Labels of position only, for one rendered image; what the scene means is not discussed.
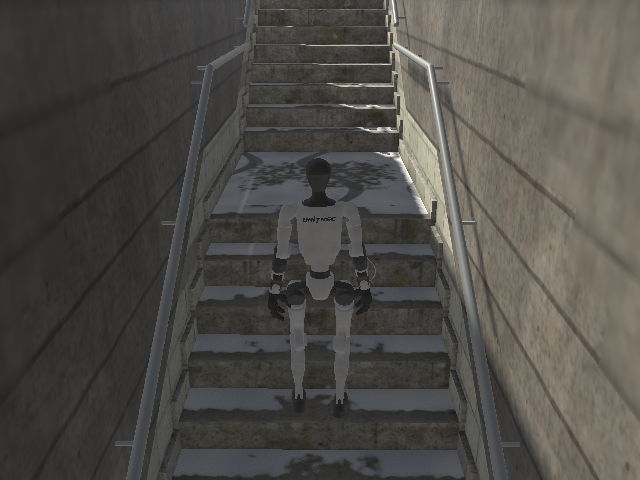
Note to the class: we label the robot right hand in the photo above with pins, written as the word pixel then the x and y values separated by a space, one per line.
pixel 366 300

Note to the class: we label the robot left forearm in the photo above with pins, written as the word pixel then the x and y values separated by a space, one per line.
pixel 277 274

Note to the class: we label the robot right upper arm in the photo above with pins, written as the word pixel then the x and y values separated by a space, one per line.
pixel 350 211

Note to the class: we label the robot torso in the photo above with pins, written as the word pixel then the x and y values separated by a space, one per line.
pixel 319 237

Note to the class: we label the robot left hand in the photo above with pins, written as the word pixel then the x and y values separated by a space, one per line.
pixel 273 305

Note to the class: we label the robot left upper arm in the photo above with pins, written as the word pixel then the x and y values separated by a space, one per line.
pixel 287 212

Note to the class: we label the robot head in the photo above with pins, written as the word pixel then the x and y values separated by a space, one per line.
pixel 318 174

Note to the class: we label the robot right forearm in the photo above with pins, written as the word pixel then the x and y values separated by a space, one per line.
pixel 361 270

